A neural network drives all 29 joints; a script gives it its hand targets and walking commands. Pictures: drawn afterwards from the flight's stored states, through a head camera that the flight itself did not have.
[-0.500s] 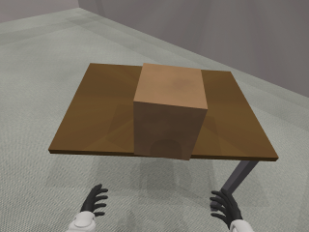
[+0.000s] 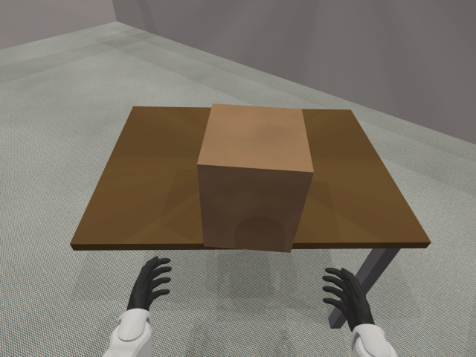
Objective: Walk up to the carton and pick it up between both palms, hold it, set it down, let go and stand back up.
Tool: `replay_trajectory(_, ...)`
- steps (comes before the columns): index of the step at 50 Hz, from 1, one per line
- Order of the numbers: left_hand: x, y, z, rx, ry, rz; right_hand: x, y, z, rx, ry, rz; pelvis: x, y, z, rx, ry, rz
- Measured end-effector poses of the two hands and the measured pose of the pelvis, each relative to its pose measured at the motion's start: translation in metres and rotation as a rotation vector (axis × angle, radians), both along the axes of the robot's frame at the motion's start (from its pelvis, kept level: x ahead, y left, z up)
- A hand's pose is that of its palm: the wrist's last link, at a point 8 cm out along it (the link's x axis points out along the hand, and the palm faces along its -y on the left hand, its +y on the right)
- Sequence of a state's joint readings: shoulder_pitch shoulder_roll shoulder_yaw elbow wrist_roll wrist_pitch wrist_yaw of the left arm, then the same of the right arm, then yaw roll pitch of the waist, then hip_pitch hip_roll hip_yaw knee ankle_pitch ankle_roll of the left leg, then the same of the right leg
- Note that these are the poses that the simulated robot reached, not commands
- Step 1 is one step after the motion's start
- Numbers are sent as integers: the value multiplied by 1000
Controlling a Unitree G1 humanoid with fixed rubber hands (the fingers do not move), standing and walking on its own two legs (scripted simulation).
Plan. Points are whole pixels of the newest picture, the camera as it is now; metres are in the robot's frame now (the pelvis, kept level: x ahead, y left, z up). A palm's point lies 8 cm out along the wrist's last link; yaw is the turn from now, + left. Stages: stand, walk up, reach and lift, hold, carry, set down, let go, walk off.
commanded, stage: reach and lift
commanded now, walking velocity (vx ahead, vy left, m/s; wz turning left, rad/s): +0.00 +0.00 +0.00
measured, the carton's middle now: (251, 178) +0.50 -0.05 +0.02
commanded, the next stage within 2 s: none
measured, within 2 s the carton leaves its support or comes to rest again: neither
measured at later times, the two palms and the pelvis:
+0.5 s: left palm (141, 286) +0.27 +0.16 -0.01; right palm (356, 287) +0.26 -0.22 -0.01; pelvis +0.02 +0.00 +0.01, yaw +1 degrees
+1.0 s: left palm (145, 242) +0.33 +0.16 +0.04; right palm (352, 242) +0.32 -0.22 +0.03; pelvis +0.03 +0.00 +0.01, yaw +0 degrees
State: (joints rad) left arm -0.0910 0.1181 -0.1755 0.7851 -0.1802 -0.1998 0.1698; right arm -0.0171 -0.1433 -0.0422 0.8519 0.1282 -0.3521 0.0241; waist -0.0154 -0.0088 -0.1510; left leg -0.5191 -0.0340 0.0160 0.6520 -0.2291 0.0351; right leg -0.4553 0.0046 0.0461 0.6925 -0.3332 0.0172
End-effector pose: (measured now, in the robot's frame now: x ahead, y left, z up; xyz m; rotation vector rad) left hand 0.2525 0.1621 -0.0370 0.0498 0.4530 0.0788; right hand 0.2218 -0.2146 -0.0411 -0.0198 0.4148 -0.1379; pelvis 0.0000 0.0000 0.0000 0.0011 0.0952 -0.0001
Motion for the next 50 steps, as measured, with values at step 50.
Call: replay_trajectory(50,76,-7,74,-30,-293,15,102,-1,75,-12,-253,38,27,0,11,-4,29,9)
